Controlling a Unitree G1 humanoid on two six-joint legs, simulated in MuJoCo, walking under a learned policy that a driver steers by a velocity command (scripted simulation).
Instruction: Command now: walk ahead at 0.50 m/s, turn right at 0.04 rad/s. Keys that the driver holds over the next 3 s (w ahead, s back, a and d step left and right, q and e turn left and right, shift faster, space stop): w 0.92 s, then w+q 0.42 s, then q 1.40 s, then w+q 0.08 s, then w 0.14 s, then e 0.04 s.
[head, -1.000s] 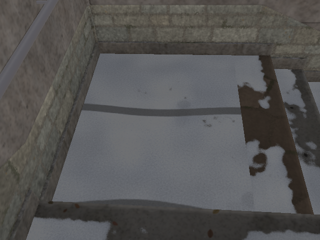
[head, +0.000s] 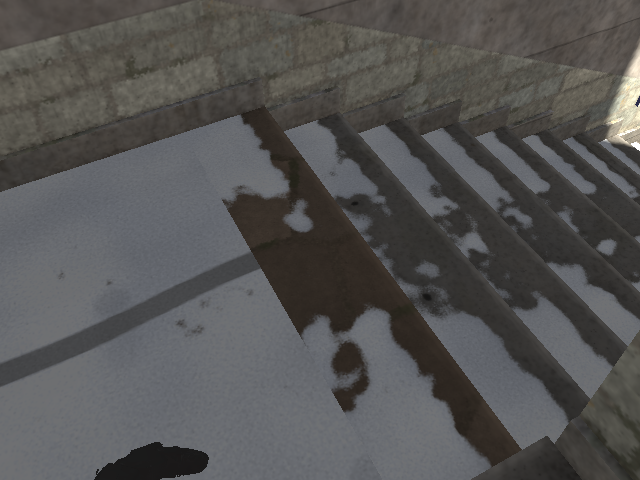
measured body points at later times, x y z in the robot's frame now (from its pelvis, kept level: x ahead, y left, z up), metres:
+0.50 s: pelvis +0.29 +0.00 -0.10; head +0.31 +0.01 +0.35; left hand +0.15 +0.16 -0.25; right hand +0.52 -0.18 -0.20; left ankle +0.49 +0.14 -0.81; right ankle +0.16 -0.13 -0.77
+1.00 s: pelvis +0.60 +0.05 -0.19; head +0.61 +0.04 +0.26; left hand +0.86 +0.26 -0.26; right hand +0.55 -0.21 -0.34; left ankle +0.49 +0.15 -0.92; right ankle +0.78 -0.08 -0.90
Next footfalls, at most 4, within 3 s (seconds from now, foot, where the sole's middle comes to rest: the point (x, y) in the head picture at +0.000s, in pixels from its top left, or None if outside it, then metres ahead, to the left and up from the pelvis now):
0.02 right None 0.20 -0.13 -0.81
0.58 left None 0.53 0.15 -0.96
1.06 right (302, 383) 0.81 -0.08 -0.96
1.56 left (185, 336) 1.02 0.21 -0.96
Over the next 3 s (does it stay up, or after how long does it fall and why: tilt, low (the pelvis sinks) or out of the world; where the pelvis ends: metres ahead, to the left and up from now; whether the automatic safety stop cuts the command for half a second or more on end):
stays up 0.99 0.15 -0.19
